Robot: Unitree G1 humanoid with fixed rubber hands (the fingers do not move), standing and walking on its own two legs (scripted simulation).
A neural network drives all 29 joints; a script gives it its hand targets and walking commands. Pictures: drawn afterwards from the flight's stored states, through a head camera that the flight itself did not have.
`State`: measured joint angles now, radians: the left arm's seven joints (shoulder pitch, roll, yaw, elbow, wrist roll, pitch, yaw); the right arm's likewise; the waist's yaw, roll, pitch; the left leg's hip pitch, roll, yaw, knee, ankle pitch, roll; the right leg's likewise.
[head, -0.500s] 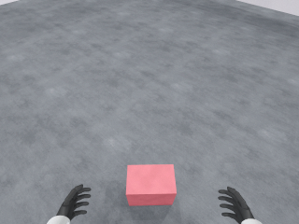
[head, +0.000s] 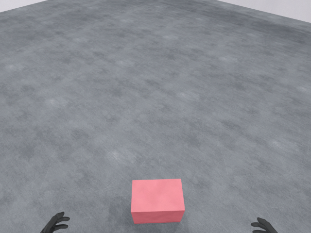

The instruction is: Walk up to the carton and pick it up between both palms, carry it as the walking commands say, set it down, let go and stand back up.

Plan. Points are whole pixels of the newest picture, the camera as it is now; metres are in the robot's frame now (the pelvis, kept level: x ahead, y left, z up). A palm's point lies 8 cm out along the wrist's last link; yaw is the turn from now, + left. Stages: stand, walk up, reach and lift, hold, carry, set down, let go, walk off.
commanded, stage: stand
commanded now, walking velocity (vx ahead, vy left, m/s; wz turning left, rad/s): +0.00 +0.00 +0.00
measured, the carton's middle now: (157, 201) +0.42 +0.00 -0.66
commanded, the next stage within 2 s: none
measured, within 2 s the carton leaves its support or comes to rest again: neither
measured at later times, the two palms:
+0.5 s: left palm out of the picture +0.09 +0.30 -0.09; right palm out of the picture +0.09 -0.30 -0.09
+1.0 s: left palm out of the picture +0.07 +0.30 -0.09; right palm out of the picture +0.07 -0.31 -0.09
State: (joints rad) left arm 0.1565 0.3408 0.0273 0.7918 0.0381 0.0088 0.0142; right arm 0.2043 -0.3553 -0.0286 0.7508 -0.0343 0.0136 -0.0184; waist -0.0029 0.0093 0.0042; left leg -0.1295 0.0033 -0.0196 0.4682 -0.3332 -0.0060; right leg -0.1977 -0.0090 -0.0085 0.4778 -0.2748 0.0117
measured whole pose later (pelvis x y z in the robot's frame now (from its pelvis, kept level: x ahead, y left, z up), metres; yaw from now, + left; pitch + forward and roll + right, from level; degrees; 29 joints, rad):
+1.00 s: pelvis -0.02 +0.00 +0.01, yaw +0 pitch -2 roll +0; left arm 0.13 0.38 0.01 1.01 0.02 -0.01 0.01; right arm 0.15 -0.39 0.00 0.98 -0.02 -0.01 -0.01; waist 0.00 0.00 0.02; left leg -0.07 0.00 -0.02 0.35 -0.24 -0.01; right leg -0.14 -0.01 -0.01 0.36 -0.18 0.01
